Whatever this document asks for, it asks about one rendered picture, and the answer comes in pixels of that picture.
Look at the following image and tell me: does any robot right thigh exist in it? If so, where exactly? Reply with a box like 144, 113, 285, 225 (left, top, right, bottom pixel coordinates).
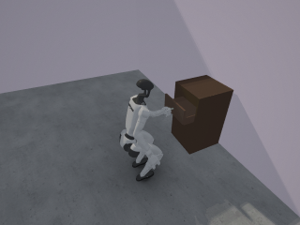
126, 142, 163, 158

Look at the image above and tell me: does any right robot upper arm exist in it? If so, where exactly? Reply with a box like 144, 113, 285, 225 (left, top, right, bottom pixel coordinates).
133, 106, 150, 140

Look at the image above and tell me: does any drawer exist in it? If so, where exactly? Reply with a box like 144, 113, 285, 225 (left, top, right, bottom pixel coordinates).
164, 93, 197, 125

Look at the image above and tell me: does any left robot hand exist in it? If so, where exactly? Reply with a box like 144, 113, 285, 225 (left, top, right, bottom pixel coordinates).
161, 107, 172, 117

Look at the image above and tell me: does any right robot forearm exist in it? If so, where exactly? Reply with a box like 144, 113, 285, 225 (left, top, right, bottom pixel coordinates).
136, 133, 154, 158

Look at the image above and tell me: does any robot head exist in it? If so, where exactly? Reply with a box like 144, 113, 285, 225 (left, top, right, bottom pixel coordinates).
132, 79, 154, 106

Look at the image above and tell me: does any right robot hand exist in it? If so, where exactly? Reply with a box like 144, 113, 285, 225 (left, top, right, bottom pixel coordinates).
148, 155, 160, 170

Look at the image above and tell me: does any cabinet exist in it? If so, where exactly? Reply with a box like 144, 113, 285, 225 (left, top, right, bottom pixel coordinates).
171, 75, 233, 154

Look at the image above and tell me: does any left robot forearm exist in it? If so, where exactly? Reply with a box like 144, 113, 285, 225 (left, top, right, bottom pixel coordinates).
148, 110, 162, 118

